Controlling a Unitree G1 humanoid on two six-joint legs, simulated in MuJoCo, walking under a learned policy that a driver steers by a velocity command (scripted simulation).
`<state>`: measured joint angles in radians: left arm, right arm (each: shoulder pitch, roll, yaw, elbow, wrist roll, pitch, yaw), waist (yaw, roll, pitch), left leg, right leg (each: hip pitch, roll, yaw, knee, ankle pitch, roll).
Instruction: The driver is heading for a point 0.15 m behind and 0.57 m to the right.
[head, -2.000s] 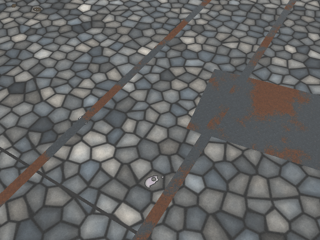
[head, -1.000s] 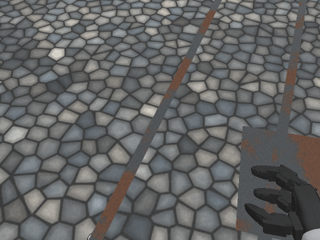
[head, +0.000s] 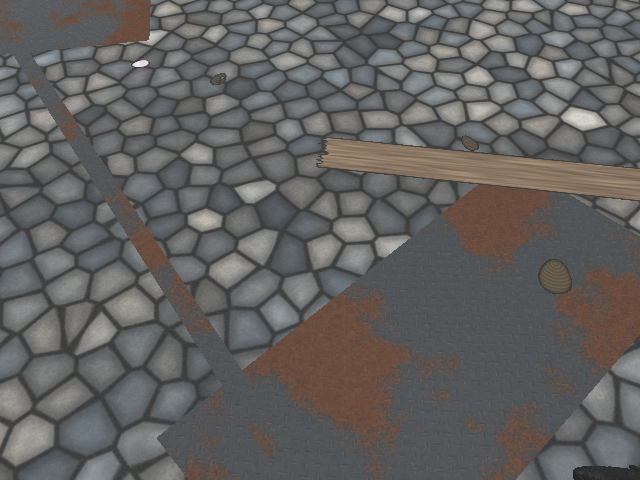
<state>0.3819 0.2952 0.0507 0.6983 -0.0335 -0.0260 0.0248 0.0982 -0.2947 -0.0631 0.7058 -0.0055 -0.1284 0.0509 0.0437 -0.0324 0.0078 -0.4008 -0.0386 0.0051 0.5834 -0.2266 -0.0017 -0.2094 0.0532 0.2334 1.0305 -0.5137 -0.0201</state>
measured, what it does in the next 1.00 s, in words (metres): walks ahead, turning right: right foot, then left foot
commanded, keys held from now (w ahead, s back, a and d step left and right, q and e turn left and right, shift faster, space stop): shift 0.24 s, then e+shift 0.50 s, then w+e+shift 0.26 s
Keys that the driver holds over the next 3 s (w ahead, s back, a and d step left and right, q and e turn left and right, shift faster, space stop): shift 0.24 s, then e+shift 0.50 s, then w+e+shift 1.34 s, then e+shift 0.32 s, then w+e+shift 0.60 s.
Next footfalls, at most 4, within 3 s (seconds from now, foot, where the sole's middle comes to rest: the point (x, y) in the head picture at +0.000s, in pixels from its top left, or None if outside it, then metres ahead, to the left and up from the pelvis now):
0.30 right None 0.30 -0.10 -0.76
0.70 left None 0.34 0.11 -0.76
1.30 right None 0.31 -0.34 -0.76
1.76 left None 0.63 -0.74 -0.76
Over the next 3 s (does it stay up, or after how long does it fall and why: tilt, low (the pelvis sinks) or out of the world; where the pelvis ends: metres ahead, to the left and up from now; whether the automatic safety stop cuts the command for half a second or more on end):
stays up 0.27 -1.36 0.00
